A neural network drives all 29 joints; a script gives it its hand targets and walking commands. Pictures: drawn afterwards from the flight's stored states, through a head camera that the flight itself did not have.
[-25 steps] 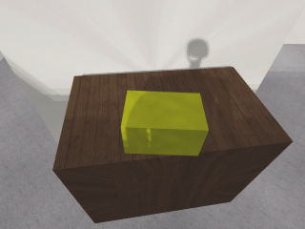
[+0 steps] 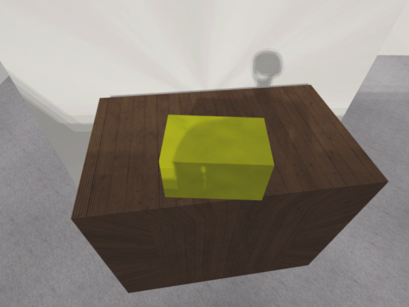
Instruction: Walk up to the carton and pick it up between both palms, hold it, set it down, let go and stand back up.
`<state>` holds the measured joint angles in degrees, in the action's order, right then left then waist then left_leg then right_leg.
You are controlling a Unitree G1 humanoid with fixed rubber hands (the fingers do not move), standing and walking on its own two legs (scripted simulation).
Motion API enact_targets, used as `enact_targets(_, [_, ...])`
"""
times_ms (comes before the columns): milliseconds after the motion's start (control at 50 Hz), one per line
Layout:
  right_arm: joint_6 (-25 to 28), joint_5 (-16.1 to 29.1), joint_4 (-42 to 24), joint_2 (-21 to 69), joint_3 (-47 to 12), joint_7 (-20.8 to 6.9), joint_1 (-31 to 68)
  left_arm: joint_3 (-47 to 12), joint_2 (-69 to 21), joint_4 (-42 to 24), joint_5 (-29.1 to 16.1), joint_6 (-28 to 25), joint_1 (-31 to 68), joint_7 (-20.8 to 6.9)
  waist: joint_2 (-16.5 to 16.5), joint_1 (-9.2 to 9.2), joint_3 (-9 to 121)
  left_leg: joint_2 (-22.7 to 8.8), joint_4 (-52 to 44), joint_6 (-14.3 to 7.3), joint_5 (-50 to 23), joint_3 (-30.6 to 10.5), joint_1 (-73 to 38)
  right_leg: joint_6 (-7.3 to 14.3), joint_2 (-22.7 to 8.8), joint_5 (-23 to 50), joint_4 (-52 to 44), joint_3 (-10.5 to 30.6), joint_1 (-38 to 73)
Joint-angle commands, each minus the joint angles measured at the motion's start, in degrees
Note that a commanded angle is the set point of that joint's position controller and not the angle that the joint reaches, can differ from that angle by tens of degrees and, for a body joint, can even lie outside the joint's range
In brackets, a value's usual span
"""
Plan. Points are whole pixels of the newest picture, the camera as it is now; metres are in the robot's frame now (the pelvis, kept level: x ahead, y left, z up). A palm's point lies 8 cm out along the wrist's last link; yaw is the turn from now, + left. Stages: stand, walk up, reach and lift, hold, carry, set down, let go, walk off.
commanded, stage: stand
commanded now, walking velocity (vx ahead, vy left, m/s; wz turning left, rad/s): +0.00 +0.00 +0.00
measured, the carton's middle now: (214, 157) +0.47 -0.03 -0.01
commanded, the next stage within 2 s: none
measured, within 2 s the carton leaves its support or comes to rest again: neither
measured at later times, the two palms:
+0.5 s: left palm out of the picture -0.06 +0.19 -0.15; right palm out of the picture -0.06 -0.21 -0.15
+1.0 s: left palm out of the picture -0.03 +0.18 -0.15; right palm out of the picture -0.03 -0.21 -0.15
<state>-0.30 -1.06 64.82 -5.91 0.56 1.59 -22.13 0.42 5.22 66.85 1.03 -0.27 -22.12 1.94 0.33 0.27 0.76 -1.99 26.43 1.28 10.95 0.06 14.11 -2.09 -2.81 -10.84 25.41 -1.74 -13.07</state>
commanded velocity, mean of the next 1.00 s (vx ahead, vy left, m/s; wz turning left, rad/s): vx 0.00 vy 0.00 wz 0.00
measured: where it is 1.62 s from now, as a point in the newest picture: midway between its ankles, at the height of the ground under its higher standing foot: outside the picture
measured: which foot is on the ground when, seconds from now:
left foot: down 0.00-1.00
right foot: down 0.00-1.00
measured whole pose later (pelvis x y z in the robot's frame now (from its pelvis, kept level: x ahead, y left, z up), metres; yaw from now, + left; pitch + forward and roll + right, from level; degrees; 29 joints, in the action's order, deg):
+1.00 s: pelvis +0.01 -0.01 +0.00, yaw +0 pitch +0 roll +0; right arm 0.4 -0.9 64.6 -5.4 0.0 1.5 -21.2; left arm 0.5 5.3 65.0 0.7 -0.8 -21.4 1.6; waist -0.1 0.0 0.4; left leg -2.8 26.7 2.2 11.8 -0.4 14.8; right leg -1.1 -1.9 -12.1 26.2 -2.1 -14.0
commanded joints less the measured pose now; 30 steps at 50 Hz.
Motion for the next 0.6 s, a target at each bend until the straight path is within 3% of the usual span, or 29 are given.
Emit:
enact_targets(0, [0.21, -0.03, -0.61, -4.72, 0.78, 0.24, -5.36, 0.69, 4.42, -0.51, 0.0, -0.12, -5.16, 0.21, -0.04, 0.09, -7.92, -2.57, -7.91, -1.73, 10.66, -4.05, 5.43, 1.36, -1.51, -6.68, -6.25, 3.45, -3.39])
enact_targets(240, [0.14, -0.03, -0.84, -4.11, 0.44, 0.19, -5.96, 0.98, 4.85, -1.82, -0.1, -0.02, -5.21, 0.06, -1.06, 0.18, -7.02, -2.19, -6.25, -1.25, 10.69, -3.34, 5.2, 2.16, -1.85, -12.07, -7.76, 4.92, -5.82])
enact_targets(460, [0.37, -0.09, -1.0, -4.31, 0.27, 0.22, -5.83, 1.0, 4.62, -2.39, -0.08, 0.02, -5.61, -0.23, 1.31, -0.42, -7.75, -2.85, -7.72, -1.31, 12.59, -4.55, 7.22, 2.37, -1.38, -10.3, -6.41, 4.3, -5.36])
enact_targets(580, [0.49, 0.02, -1.29, -4.3, 0.27, 0.15, -5.62, 0.93, 4.57, -2.68, -0.14, -0.24, -5.58, -0.23, 0.24, -0.4, -6.33, -2.79, -7.06, -1.35, 11.18, -4.19, 5.89, 2.56, -1.68, -10.34, -6.71, 4.59, -5.44])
